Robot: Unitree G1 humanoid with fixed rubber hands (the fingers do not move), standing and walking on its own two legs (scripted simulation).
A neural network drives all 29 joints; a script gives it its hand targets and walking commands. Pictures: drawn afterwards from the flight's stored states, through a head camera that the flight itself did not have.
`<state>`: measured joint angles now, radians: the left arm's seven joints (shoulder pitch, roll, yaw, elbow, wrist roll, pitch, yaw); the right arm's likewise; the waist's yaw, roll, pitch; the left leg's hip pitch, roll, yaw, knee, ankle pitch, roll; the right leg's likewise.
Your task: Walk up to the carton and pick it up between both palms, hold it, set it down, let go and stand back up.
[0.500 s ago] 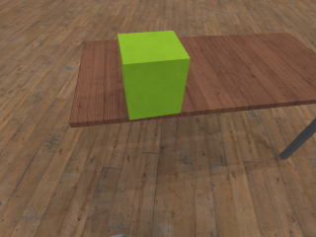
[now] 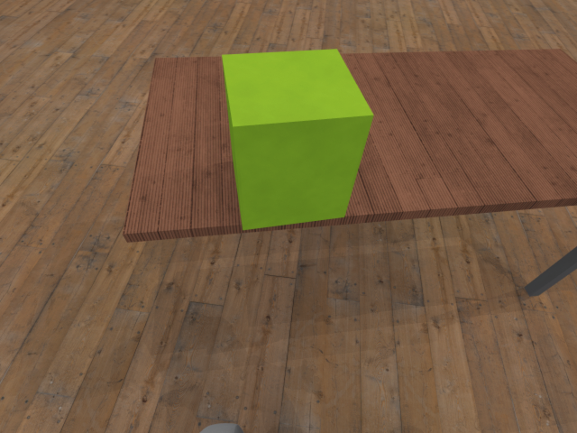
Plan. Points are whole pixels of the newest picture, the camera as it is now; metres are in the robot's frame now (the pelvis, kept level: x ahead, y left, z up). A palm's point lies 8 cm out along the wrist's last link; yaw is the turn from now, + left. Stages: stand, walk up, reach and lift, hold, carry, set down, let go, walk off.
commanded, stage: walk up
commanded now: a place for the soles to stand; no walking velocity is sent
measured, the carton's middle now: (288, 142) +0.59 +0.02 +0.03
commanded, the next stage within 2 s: none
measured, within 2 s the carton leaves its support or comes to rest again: neither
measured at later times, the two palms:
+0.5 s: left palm out of the picture +0.13 +0.26 -0.10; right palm out of the picture +0.10 -0.33 -0.11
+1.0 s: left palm out of the picture +0.07 +0.27 -0.11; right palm out of the picture +0.08 -0.32 -0.11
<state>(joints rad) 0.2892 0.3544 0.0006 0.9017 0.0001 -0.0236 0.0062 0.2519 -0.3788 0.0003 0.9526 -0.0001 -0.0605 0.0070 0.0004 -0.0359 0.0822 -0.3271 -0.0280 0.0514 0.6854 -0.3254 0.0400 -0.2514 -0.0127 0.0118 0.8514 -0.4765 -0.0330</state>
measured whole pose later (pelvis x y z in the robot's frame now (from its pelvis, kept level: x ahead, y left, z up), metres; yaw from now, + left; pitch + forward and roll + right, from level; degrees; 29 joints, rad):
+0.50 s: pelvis +0.02 -0.03 +0.00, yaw +1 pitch -2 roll +2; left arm 0.11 0.35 0.00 0.90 0.00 -0.01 0.01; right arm 0.21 -0.38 0.00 0.90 0.00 -0.04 -0.02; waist 0.00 -0.02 0.16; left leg -0.35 -0.01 0.03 0.88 -0.51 0.02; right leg -0.34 -0.04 -0.02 0.72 -0.34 -0.02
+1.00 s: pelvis -0.02 -0.03 +0.00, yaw +5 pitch -4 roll +1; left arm 0.12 0.35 0.00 0.90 0.00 0.00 0.01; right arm 0.19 -0.38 0.00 0.94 0.00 -0.02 -0.01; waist 0.00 -0.02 0.15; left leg -0.30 -0.01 0.03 0.80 -0.40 0.03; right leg -0.34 -0.05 -0.06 0.74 -0.32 -0.02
